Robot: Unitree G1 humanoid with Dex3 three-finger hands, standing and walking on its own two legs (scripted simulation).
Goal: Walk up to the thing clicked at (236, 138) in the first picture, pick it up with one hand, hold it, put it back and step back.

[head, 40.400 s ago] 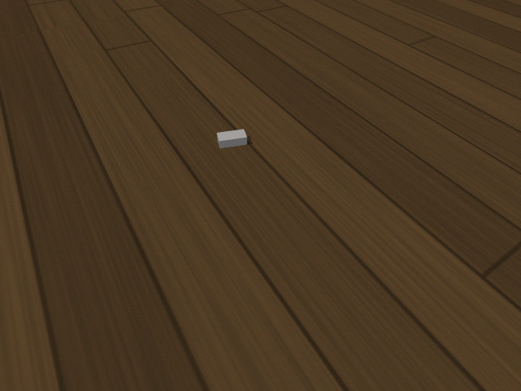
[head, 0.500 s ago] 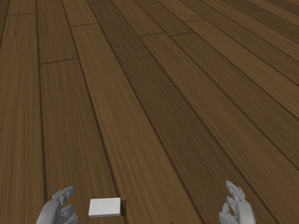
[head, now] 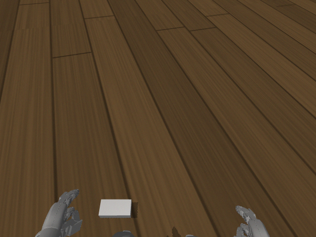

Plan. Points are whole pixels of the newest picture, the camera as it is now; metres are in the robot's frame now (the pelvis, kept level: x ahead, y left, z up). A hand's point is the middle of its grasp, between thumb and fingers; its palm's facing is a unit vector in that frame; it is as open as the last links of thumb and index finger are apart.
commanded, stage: stand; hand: left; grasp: from above
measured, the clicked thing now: (115, 208) +0.35 +0.21 -0.70
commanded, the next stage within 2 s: none
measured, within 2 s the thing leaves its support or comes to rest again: neither
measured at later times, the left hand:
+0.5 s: hand out of the picture +0.05 +0.24 -0.12, palm faces +0.04 -0.95 -0.30, open 7.4 cm
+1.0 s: hand out of the picture +0.04 +0.23 -0.11, palm faces +0.03 -0.95 -0.32, open 7.4 cm
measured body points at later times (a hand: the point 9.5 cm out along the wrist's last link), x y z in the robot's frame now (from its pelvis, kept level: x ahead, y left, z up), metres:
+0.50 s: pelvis +0.00 +0.01 +0.04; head +0.00 +0.01 +0.49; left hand +0.05 +0.29 -0.10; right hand +0.08 -0.26 -0.09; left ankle +0.01 +0.12 -0.69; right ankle +0.01 -0.15 -0.69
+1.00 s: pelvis +0.00 -0.01 +0.05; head +0.00 -0.01 +0.50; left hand +0.04 +0.28 -0.09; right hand +0.06 -0.30 -0.09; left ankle +0.01 +0.12 -0.69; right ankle +0.01 -0.15 -0.69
